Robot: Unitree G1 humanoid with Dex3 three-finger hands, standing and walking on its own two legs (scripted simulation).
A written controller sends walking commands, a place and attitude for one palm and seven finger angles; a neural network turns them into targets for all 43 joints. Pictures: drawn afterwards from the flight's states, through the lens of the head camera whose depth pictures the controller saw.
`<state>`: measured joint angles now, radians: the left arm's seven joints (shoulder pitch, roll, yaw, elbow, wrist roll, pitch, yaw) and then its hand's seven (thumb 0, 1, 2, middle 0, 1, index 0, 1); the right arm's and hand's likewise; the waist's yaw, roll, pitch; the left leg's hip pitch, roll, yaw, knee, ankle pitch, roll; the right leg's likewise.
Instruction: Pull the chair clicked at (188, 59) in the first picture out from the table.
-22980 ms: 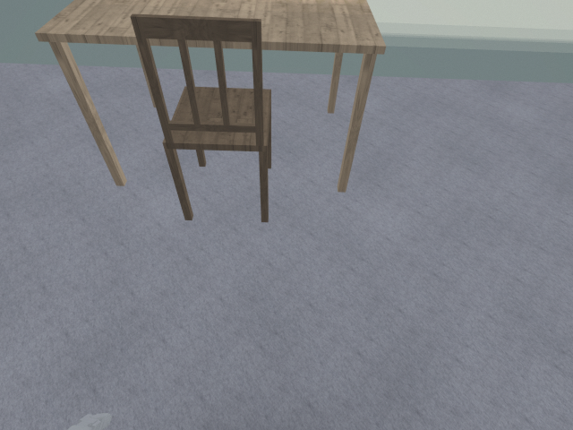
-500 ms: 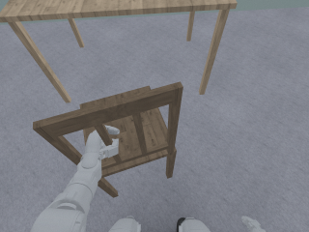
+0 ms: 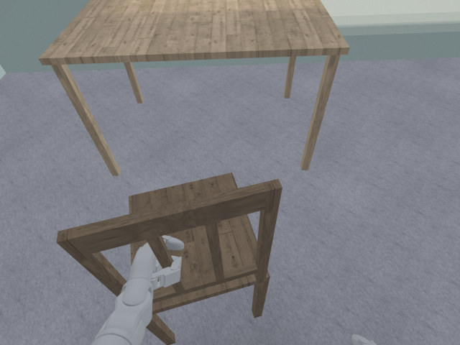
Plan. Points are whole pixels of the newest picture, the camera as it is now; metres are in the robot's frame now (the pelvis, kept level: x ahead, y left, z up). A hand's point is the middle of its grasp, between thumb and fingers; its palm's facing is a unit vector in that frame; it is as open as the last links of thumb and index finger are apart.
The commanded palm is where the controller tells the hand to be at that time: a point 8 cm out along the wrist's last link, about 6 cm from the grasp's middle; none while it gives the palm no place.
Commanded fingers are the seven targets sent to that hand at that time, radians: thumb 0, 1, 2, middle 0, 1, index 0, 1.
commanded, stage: stop walking, hand still on the chair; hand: left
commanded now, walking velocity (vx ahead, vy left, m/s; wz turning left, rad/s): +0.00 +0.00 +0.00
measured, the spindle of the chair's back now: (168, 265) +0.29 +0.15 -0.10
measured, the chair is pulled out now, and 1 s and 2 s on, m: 0.61 0.62 0.62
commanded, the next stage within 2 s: open the thumb and straighten the fingers in 0.46 s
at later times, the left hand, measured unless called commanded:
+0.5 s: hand (173, 272) +0.27 +0.13 -0.07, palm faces -0.01 -0.99 -0.15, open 5.4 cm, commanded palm +0.25 +0.18 -0.05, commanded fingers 0.00 0.90 0.90 -0.50 -1.45 -0.50 -1.45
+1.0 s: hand (170, 268) +0.27 +0.14 -0.06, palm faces -0.02 -0.99 -0.14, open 13.1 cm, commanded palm +0.25 +0.18 -0.04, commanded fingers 0.00 -0.55 0.20 -0.17 -0.51 -0.17 -0.51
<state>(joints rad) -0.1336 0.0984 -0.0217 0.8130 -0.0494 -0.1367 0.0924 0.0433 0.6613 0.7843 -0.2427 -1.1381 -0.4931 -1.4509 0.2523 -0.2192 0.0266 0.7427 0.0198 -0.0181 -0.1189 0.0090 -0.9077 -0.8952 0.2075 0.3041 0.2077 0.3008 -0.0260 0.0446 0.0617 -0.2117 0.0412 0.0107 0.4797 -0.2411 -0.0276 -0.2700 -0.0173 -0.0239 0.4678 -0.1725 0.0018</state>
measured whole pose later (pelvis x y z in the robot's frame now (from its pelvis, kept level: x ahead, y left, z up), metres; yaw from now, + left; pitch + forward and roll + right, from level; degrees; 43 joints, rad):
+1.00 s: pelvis +0.03 +0.01 -0.03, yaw +2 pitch +8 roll +0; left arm 0.17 0.14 -0.09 0.22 -0.06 0.11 0.04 0.01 -0.36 0.29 -0.34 -1.09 -0.38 -1.12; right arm 0.23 -0.25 0.01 0.57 0.04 -0.11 -0.06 0.01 -0.91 -0.90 0.20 0.30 0.20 0.30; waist -0.03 0.05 -0.09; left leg -0.49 0.01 -0.01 0.75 -0.40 -0.02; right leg -0.55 -0.05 -0.03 0.75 -0.35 0.02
